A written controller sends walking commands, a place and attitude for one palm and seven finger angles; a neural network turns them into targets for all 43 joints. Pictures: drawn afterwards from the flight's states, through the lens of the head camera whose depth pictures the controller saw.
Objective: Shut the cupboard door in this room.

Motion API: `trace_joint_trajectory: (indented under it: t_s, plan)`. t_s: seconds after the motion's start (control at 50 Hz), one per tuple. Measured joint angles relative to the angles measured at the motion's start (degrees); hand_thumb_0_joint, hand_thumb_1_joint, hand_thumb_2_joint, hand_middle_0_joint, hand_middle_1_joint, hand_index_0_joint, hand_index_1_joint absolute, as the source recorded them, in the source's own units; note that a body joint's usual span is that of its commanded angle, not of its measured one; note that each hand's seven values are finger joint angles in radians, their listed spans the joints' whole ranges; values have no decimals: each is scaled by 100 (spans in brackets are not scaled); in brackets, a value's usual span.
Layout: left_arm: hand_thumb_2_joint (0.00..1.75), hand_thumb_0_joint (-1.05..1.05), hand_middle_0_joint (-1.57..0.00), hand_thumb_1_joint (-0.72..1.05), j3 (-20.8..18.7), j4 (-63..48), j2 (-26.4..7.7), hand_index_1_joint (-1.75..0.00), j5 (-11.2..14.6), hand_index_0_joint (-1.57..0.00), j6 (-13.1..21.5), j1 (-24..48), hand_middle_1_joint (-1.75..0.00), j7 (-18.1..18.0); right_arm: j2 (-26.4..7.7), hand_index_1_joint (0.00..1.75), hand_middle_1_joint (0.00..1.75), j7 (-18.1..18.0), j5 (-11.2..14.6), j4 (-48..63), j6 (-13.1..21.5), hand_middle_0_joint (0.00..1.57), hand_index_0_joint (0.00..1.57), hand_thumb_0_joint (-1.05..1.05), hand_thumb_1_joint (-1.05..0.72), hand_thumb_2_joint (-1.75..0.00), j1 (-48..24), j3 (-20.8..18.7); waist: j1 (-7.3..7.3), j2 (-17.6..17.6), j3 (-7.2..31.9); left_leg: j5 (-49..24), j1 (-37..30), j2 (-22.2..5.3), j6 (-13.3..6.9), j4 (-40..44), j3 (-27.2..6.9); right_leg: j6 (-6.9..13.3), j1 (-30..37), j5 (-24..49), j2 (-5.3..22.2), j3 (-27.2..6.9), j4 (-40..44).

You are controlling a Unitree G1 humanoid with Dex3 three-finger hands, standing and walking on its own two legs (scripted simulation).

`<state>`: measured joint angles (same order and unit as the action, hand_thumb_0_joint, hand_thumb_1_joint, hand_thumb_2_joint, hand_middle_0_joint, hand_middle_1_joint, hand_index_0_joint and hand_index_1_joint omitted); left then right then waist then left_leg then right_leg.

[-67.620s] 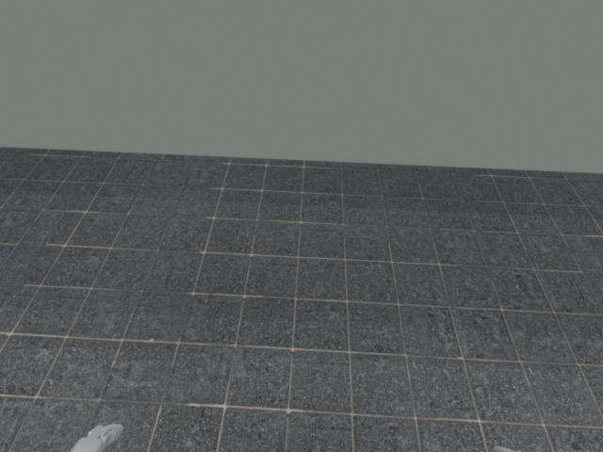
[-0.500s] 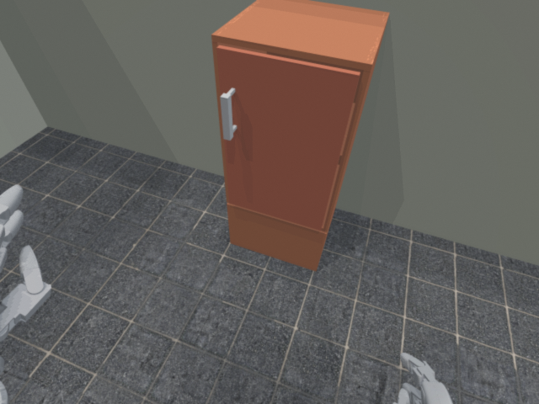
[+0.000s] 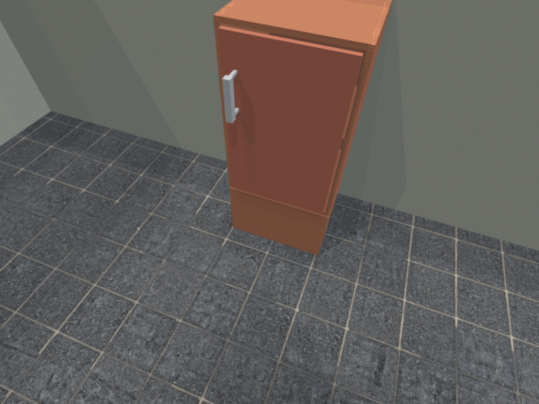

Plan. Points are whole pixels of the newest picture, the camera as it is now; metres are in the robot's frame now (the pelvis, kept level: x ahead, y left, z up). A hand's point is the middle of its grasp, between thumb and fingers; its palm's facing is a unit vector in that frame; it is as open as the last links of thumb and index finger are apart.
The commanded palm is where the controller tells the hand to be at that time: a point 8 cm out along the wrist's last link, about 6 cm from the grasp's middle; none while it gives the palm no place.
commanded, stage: let the arm hang, fingers relaxed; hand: left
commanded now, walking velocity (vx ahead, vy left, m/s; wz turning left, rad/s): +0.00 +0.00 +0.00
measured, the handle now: (232, 96) +0.89 +0.16 -0.04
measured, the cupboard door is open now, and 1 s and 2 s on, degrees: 0 0 0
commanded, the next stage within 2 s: look to check the result in 0.58 s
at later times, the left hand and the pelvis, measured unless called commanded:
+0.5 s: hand out of the picture +0.03 +0.17 -0.17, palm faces +0.01 -0.98 -0.18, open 7.3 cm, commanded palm none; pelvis +0.01 +0.00 +0.00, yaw -1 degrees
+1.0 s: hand out of the picture +0.01 +0.16 -0.17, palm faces +0.02 -0.98 -0.18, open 7.4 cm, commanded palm none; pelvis +0.03 -0.01 +0.01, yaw -1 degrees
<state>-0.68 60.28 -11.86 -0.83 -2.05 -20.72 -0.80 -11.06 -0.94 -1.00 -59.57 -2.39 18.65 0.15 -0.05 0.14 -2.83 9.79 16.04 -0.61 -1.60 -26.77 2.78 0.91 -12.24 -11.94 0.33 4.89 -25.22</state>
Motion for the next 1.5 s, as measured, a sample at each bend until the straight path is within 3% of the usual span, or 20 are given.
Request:
trace_joint_trajectory:
  t_s: [0.16, 0.44, 1.0, 1.5]
  plan:
    - [90, 0, -20, 91, -44, 384, 63, -30, -1, -20, 72, 29, -30, -52, 133, 30, 30, -29, 12, -226, 80, 20, 20, 1, -91, -90, -17, -41, 32, 194, 104, -44, -134, 21, -23, 152, 106, -22, 47, 18, 21, -106, 42]
    - [90, 0, -20, 91, 3, 332, 358, -30, 2, -20, 183, 495, -30, -78, 269, 30, 30, -74, 19, -387, 194, 20, 20, 1, -91, -90, -123, -28, 71, 10, 222, -54, -322, 54, -10, 346, 149, -33, 164, -22, 46, -153, 113]
    - [90, 0, -20, 91, 7, 558, 416, -30, 24, -20, 206, 297, -30, -109, 295, 30, 30, -120, 45, -489, 210, 20, 20, 1, -91, -90, -270, 0, 24, 27, 66, 41, -580, 23, 56, 497, 112, 4, 458, -97, -1, -126, 329]
    - [90, 0, -20, 91, -17, 488, 255, -30, 32, -20, 235, 519, -30, -89, 159, 30, 30, -119, 35, -527, 213, 20, 20, 1, -91, -90, -357, 3, 45, 12, 37, 62, -719, -26, 122, 578, 65, 60, 637, -102, -61, -86, 473]
